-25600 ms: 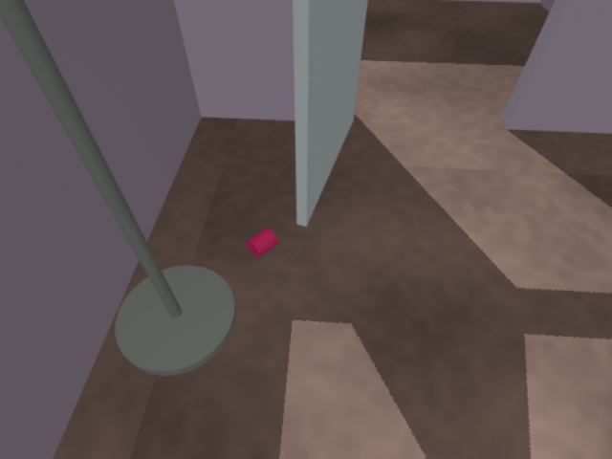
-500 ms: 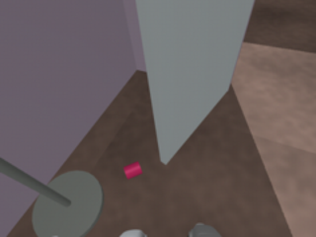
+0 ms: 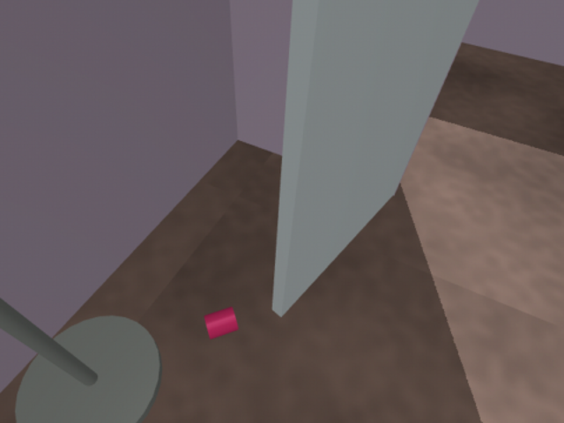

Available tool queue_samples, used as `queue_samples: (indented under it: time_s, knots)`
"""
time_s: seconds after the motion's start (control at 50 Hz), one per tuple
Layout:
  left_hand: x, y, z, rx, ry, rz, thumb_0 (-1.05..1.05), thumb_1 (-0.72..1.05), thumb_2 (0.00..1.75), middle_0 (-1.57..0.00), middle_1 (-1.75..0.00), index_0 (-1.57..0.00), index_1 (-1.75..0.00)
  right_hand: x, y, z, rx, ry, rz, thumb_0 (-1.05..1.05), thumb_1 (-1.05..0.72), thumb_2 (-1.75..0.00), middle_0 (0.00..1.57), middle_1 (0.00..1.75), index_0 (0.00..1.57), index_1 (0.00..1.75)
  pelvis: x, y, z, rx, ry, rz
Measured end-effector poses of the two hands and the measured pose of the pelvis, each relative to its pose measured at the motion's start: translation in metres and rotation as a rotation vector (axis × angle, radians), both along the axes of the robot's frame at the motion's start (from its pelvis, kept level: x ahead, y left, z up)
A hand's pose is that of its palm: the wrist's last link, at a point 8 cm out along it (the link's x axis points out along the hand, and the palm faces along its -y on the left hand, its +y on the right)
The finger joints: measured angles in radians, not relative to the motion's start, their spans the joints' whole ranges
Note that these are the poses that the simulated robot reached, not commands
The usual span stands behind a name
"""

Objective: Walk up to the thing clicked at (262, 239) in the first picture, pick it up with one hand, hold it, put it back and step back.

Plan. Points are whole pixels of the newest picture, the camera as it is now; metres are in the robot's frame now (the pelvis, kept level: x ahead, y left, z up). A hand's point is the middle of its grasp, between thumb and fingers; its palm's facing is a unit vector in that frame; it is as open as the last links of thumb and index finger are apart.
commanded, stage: walk up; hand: left
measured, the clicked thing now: (221, 322) +0.54 +0.19 -0.72
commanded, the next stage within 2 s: stand in 1.32 s
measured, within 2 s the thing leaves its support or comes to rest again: neither
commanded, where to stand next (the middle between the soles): +0.08 +0.00 m, yaw -1 degrees
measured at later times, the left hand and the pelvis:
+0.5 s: hand out of the picture +0.11 +0.25 -0.13, palm faces +0.01 -0.93 -0.36, open 7.4 cm; pelvis +0.03 -0.01 +0.02, yaw +1 degrees
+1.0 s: hand out of the picture +0.12 +0.25 -0.14, palm faces -0.03 -0.94 -0.33, open 7.4 cm; pelvis +0.03 +0.00 +0.02, yaw -1 degrees
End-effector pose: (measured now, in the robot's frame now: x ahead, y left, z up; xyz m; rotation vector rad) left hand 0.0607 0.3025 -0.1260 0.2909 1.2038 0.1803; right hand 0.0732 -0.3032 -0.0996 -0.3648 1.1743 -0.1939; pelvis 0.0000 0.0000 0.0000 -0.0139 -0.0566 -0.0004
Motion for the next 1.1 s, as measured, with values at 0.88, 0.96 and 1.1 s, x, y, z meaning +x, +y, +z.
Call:
queue_samples:
  time_s: [0.88, 0.96, 1.1]
  knots:
    - [0.063, -0.014, 0.024, 0.006, 0.001, -0.016, 0.00, 0.90, 0.90, -0.21, -0.30, -0.21, -0.30, 0.013, -0.002, 0.000, 0.035, 0.075, -0.081, 0.01, -0.91, -0.90, 0.20, 0.30, 0.21, 0.30, 0.032, -0.003, 0.019, 0.014, 0.011, -0.007]
    - [0.058, -0.010, 0.025, 0.011, 0.011, -0.014, 0.00, 0.90, 0.90, -0.21, -0.30, -0.21, -0.30, 0.012, 0.002, -0.002, 0.043, 0.074, -0.079, 0.01, -0.91, -0.90, 0.20, 0.30, 0.21, 0.30, 0.032, -0.001, 0.019, 0.014, 0.011, -0.010]
    - [0.048, -0.005, 0.026, 0.021, 0.030, 0.001, 0.01, 0.90, 0.90, -0.21, -0.30, -0.21, -0.30, 0.018, 0.009, -0.005, 0.059, 0.063, -0.064, 0.01, -0.91, -0.90, 0.20, 0.30, 0.21, 0.30, 0.031, 0.001, 0.019, 0.016, 0.014, -0.005]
